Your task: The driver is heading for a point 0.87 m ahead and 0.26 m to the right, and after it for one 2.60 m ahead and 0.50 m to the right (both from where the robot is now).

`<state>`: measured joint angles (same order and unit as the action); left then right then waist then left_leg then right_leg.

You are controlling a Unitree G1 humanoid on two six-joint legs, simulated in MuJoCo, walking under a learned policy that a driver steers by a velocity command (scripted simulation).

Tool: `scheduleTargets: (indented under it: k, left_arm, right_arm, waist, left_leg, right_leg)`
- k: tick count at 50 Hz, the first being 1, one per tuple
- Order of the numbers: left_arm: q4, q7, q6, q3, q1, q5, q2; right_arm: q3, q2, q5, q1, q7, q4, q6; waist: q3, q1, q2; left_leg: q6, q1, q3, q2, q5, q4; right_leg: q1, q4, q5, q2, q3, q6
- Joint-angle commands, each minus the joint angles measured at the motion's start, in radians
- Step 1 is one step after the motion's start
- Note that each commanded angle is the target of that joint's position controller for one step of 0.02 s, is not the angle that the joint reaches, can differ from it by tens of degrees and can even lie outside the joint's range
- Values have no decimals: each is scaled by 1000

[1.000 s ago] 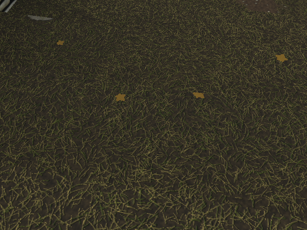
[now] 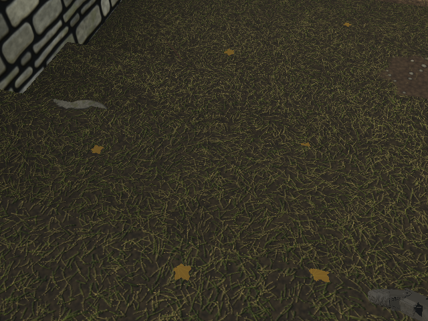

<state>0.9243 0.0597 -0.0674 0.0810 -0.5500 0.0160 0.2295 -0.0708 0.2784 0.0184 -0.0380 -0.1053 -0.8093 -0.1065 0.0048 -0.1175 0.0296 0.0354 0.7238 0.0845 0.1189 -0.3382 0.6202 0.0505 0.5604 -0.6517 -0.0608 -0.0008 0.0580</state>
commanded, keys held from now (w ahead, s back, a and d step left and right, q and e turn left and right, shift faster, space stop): w+e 1.00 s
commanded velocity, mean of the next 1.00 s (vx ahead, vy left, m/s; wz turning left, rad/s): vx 0.50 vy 0.00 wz -0.50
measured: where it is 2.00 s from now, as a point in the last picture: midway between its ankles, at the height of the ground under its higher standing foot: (274, 223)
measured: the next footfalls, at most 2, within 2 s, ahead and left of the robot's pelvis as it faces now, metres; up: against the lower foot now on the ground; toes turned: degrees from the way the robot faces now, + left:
left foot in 0.12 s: +0.27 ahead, +0.21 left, -0.17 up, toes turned -1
right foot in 0.64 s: +0.53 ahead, -0.06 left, -0.17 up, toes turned -22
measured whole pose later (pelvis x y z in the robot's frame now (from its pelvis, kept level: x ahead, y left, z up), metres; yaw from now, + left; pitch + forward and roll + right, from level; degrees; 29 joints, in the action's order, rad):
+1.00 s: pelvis +0.56 +0.01 -0.12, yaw -32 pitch +2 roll +1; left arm 0.73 0.02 -0.04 0.08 -0.39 0.00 0.25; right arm -0.08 0.29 -0.01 0.02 -0.01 -0.79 -0.09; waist 0.01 -0.06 0.03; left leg -0.02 0.63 0.12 0.04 -0.03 0.83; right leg -0.21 0.48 -0.28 0.13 0.14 -0.09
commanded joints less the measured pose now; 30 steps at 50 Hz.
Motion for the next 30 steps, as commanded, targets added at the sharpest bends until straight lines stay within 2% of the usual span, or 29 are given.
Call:
scheduleTargets:
  k: [1,2,3,4,5,6,7,8,9,10,11,12,13,14,15,16,17,18,19,20,23,25,26,27,28,29,30]
  left_arm:
    - [-89,-4,-10,39,94,12,172]
    - [-83,-6,-8,39,87,11,158]
    - [-81,-7,2,39,82,15,151]
    - [-76,-5,8,43,86,9,161]
    - [-74,-10,11,48,130,4,186]
    - [-32,-16,6,38,77,17,136]
    - [17,-40,3,9,-184,11,-31]
    - [-5,-48,-24,2,-295,37,-10]
    - [-45,-32,-35,7,-208,63,35]
    - [-91,-7,-30,1,-119,79,21]
    - [-92,11,-12,0,-49,83,57]
    - [-110,14,11,-4,15,70,57]
    - [-106,15,32,13,54,46,83]
    - [-121,10,48,21,117,34,82]
    - [-147,4,57,22,158,31,57]
    - [-172,2,53,21,213,17,48]
    - [-185,-6,49,19,240,12,44]
    - [-194,-13,45,15,259,5,36]
    - [-209,-26,41,20,276,0,51]
    - [-218,-42,39,13,303,-4,34]
    - [-257,-79,49,-2,417,-5,3]
    - [-288,-96,58,-7,487,0,-8]
    - [-303,-101,61,-9,517,4,-9]
    - [-315,-107,62,-9,535,4,-7]
    - [-324,-109,60,-6,540,4,2]
    - [-330,-110,60,4,526,4,24]
    - [-326,-111,61,18,468,0,56]
  right_arm:
    - [2,40,19,-63,-3,46,5]
    - [-3,62,22,-37,11,26,9]
    - [-13,88,16,63,24,-21,15]
    - [-31,132,10,203,30,-76,13]
    - [-52,175,7,386,36,-135,14]
    - [-58,210,-25,522,41,-176,18]
    - [-17,231,-83,503,32,-177,0]
    - [-41,265,-50,515,27,-183,14]
    - [-55,272,-28,528,23,-199,37]
    - [-62,280,-9,488,25,-230,45]
    - [-39,207,-20,379,28,-185,37]
    - [-27,179,-37,295,29,-174,21]
    - [4,72,-50,179,28,-147,4]
    - [16,26,-49,148,32,-153,0]
    - [21,21,-43,146,51,-164,-4]
    - [13,44,-44,183,73,-172,-6]
    - [11,53,-51,230,94,-182,-10]
    - [6,55,-49,260,113,-186,-8]
    - [2,66,-51,246,123,-180,-6]
    - [-4,80,-47,260,133,-177,-1]
    - [-14,96,-25,337,144,-182,20]
    - [-19,96,-15,390,145,-191,38]
    - [-24,107,-15,407,144,-192,46]
    - [-29,118,-14,402,143,-185,54]
    - [-37,136,-12,387,142,-173,59]
    - [-42,157,-8,381,141,-166,62]
    - [-49,179,-3,375,143,-160,66]
  waist:
    - [-129,46,-97]
    - [-119,58,-90]
    - [-77,87,-98]
    - [-3,134,-111]
    - [72,243,-94]
    - [111,314,32]
    - [243,168,361]
    - [394,127,528]
    - [425,145,387]
    - [377,105,290]
    - [297,104,130]
    - [215,95,134]
    - [133,63,45]
    - [57,69,108]
    - [-20,59,133]
    - [-42,83,171]
    - [-44,89,155]
    - [-43,93,123]
    - [-56,87,100]
    - [-48,91,77]
    - [-79,136,-3]
    - [-113,162,-27]
    - [-129,172,-24]
    - [-134,171,-20]
    - [-122,160,-8]
    - [-94,142,18]
    - [-46,104,45]
  left_leg:
    - [-23,-316,-8,-42,-132,-63]
    - [-34,-302,9,-19,-121,-116]
    - [-44,-331,20,4,-151,-178]
    - [-47,-472,15,7,-198,-195]
    - [-51,-692,-27,7,-209,-216]
    - [-7,-915,-15,68,-224,-194]
    - [-12,-1251,14,154,-703,223]
    - [47,-1258,166,218,-727,206]
    - [123,-1162,338,287,-205,10]
    - [167,-1024,516,363,190,-186]
    - [168,-843,525,383,422,-289]
    - [201,-674,501,412,412,-283]
    - [135,-478,340,338,468,-253]
    - [95,-395,224,279,461,-235]
    - [61,-317,88,202,450,-293]
    - [74,-356,52,186,380,-330]
    - [97,-402,38,190,287,-339]
    - [113,-471,13,200,213,-326]
    - [110,-464,-36,190,81,-331]
    - [107,-507,-77,191,30,-332]
    - [87,-598,-167,195,42,-350]
    - [74,-654,-216,190,83,-347]
    - [71,-682,-234,191,77,-339]
    - [67,-698,-255,188,17,-320]
    - [63,-715,-278,184,-120,-285]
    - [59,-734,-292,181,-289,-227]
    - [55,-743,-306,178,-443,-127]
  right_leg:
    - [-355,-84,272,-118,95,-154]
    - [-252,9,279,-114,101,-131]
    - [-148,148,350,-109,104,-114]
    - [-135,338,454,-106,112,-92]
    - [-205,575,544,-86,98,-45]
    - [-390,982,145,16,82,27]
    - [-765,1348,-329,57,221,24]
    - [-829,1386,-215,35,293,11]
    - [-873,1401,-112,39,227,19]
    - [-942,1441,23,13,135,12]
    - [-918,1379,194,-45,105,-34]
    - [-893,1403,228,-73,96,-60]
    - [-807,1161,396,-114,158,-113]
    - [-794,1090,402,-114,159,-129]
    - [-759,881,477,-105,167,-115]
    - [-770,770,515,-91,158,-99]
    - [-781,696,544,-84,170,-85]
    - [-821,601,567,-79,179,-79]
    - [-796,519,609,-63,171,-86]
    - [-793,442,651,-49,136,-95]
    - [-800,315,688,-32,47,-121]
    - [-807,247,675,-25,5,-134]
    - [-810,220,646,-18,-17,-139]
    - [-787,191,603,-4,-45,-148]
    - [-735,167,550,22,-83,-162]
    - [-664,163,485,58,-118,-178]
    - [-563,168,421,96,-146,-198]
Velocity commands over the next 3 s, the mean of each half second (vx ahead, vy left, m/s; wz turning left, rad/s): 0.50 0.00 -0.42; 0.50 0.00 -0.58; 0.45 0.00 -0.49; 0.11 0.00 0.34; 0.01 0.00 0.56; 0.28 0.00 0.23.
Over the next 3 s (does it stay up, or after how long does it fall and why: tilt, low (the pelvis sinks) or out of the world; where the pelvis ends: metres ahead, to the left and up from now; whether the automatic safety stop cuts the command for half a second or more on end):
stays up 1.17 -0.06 -0.29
